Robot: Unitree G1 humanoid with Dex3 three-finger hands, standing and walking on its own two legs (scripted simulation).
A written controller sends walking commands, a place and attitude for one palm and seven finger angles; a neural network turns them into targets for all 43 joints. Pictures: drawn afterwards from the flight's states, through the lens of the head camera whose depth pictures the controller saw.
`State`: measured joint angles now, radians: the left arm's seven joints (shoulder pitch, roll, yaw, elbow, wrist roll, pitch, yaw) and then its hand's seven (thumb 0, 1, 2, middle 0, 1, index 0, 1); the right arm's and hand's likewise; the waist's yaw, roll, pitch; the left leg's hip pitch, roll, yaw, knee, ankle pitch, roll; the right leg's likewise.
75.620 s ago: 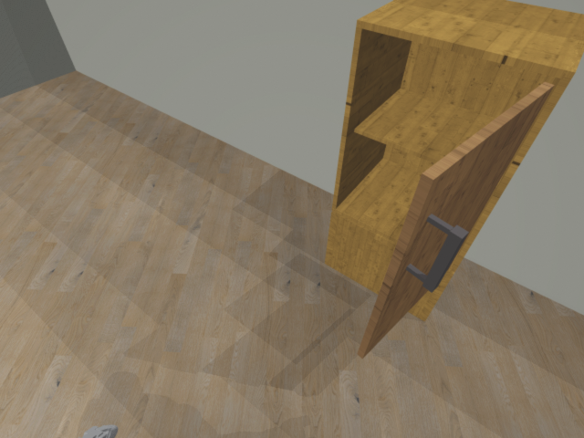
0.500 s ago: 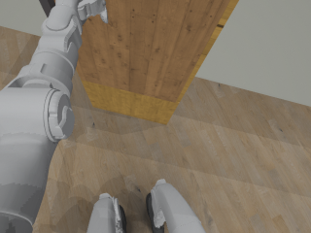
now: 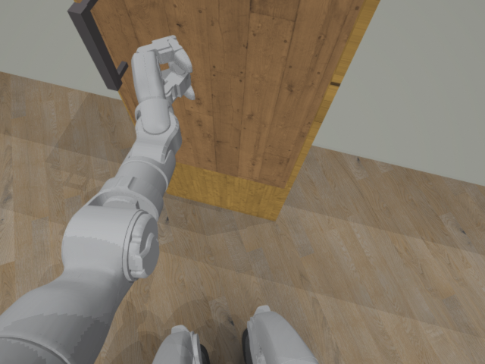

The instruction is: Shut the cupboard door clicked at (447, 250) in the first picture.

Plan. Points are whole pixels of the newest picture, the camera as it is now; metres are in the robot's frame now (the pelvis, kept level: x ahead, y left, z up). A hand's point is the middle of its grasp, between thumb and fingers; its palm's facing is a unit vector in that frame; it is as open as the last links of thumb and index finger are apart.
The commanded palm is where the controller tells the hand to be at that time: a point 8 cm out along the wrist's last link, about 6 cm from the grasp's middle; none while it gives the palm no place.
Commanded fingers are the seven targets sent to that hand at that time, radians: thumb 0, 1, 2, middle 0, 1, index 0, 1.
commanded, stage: pull the fist back off the door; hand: left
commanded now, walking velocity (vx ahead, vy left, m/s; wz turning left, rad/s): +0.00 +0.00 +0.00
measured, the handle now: (104, 44) +0.64 +0.13 +0.09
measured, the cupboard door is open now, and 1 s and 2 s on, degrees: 0 0 0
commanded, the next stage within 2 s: draw the hand back to the body in 0.30 s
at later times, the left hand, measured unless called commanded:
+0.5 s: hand (197, 96) +0.50 -0.01 +0.10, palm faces +0.04 -1.00 -0.05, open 3.1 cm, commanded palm +0.45 +0.06 +0.11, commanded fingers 0.00 0.90 0.90 -1.30 -1.50 -1.30 -1.50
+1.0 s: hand (89, 185) +0.34 +0.11 +0.16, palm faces +0.00 -1.00 -0.10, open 3.1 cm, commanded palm +0.31 +0.18 +0.18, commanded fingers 0.00 0.90 0.90 -1.02 -1.20 -1.02 -1.20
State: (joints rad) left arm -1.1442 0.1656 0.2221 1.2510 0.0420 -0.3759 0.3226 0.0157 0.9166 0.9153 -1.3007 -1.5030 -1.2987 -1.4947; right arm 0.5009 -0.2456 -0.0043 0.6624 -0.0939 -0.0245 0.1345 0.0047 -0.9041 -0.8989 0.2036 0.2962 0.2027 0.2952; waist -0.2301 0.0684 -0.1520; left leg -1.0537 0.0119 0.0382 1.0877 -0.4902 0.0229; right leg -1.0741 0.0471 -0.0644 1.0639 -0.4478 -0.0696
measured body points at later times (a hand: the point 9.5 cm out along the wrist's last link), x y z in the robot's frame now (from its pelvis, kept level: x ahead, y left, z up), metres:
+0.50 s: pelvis +0.00 -0.02 +0.01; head +0.12 -0.04 +0.45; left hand +0.49 +0.04 +0.11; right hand +0.05 -0.27 -0.12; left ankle +0.00 +0.11 -0.65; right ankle +0.02 -0.08 -0.65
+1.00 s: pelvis +0.01 +0.00 +0.07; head +0.00 -0.02 +0.52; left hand +0.34 +0.16 +0.17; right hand +0.17 -0.25 -0.02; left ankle +0.00 +0.11 -0.65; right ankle +0.02 -0.08 -0.65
